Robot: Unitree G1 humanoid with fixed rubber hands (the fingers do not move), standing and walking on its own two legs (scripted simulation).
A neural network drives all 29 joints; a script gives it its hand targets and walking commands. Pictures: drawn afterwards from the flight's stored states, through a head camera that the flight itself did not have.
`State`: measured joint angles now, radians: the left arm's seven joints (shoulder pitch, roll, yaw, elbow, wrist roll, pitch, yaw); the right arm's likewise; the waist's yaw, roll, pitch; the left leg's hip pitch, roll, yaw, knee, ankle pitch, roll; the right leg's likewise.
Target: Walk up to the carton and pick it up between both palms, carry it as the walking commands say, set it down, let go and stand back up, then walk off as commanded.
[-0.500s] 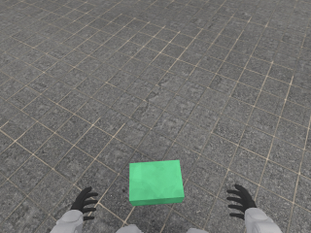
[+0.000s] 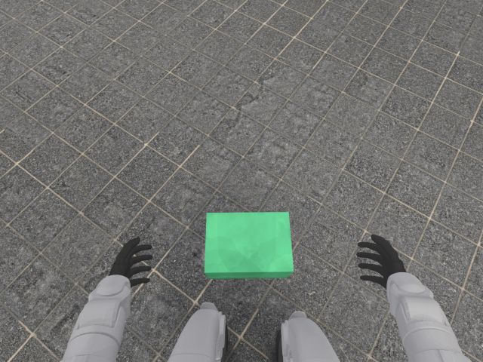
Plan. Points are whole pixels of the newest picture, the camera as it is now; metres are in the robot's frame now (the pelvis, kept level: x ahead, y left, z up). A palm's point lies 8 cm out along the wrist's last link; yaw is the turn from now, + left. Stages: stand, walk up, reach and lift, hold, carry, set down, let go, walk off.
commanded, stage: reach and lift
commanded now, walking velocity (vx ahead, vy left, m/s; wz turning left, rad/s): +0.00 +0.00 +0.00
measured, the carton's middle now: (247, 246) +0.42 +0.00 -0.62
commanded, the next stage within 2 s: none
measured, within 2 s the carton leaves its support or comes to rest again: neither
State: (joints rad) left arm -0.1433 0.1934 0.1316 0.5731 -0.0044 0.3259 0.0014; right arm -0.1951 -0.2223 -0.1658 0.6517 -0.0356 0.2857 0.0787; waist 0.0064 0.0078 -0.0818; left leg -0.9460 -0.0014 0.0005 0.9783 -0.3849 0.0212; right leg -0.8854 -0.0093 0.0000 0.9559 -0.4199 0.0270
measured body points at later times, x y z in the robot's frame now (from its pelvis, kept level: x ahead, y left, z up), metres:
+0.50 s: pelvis -0.06 -0.03 -0.05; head +0.18 -0.03 +0.34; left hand +0.36 +0.23 -0.13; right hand +0.39 -0.25 -0.14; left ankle +0.04 +0.10 -0.67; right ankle +0.01 -0.14 -0.67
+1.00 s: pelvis -0.03 -0.01 -0.07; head +0.25 +0.01 +0.28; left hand +0.44 +0.25 -0.17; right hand +0.43 -0.25 -0.19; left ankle +0.04 +0.10 -0.68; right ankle +0.01 -0.15 -0.68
